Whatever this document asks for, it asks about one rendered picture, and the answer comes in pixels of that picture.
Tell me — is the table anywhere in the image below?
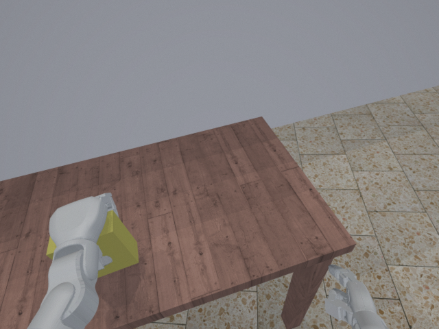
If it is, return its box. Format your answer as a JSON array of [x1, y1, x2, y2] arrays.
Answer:
[[0, 117, 356, 329]]

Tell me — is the left robot hand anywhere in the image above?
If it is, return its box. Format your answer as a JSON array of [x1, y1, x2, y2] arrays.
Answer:
[[49, 193, 119, 271]]

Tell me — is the right robot forearm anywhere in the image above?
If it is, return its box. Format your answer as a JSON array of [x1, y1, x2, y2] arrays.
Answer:
[[352, 310, 389, 329]]

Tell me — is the left robot forearm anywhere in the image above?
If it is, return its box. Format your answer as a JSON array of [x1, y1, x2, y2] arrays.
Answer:
[[27, 239, 99, 329]]

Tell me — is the right robot hand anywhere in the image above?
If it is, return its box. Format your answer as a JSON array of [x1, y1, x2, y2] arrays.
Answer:
[[324, 265, 377, 327]]

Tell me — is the sponge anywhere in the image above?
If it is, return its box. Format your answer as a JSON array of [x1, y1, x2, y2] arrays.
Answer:
[[46, 210, 139, 278]]

